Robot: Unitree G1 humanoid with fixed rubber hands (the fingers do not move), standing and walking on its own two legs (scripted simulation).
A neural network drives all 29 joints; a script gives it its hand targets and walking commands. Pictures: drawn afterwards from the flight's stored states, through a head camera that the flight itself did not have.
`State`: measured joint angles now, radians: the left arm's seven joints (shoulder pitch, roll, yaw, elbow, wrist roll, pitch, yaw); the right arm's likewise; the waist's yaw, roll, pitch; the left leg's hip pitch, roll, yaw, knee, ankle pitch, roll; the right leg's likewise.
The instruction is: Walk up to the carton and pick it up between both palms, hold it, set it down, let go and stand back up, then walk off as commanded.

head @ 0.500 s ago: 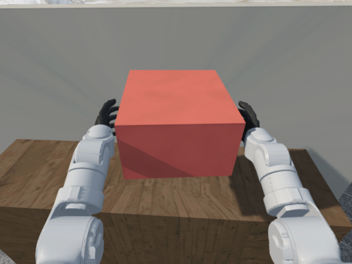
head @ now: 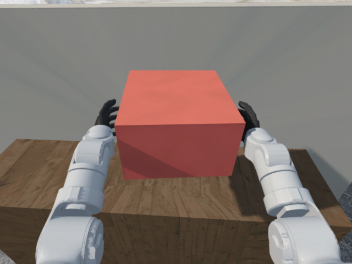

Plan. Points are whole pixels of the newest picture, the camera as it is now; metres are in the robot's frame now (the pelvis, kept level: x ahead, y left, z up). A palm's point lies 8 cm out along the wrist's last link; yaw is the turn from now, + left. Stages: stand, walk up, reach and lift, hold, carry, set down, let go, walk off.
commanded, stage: set down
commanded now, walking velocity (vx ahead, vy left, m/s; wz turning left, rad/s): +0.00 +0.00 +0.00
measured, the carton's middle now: (175, 117) +0.46 +0.02 +0.17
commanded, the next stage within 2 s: none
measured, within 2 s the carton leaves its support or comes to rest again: neither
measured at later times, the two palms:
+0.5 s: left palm (110, 136) +0.41 +0.18 +0.15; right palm (246, 139) +0.41 -0.16 +0.13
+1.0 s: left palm (114, 143) +0.42 +0.18 +0.12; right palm (243, 140) +0.43 -0.16 +0.12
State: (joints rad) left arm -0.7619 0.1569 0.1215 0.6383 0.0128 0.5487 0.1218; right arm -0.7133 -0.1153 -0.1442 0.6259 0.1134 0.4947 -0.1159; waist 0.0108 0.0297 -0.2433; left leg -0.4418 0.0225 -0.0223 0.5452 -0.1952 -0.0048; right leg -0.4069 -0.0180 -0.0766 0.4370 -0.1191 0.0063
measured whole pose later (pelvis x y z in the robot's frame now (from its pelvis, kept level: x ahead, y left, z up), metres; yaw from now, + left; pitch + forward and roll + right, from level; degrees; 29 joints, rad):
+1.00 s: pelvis +0.03 -0.01 +0.00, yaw +0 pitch +7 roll -1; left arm -0.66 0.10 0.19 0.77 0.03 0.20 0.15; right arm -0.71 -0.10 -0.16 0.86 0.09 0.12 -0.07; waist 0.01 0.04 -0.19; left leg -0.43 0.02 -0.02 0.52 -0.22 -0.01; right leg -0.41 -0.02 -0.08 0.43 -0.15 0.01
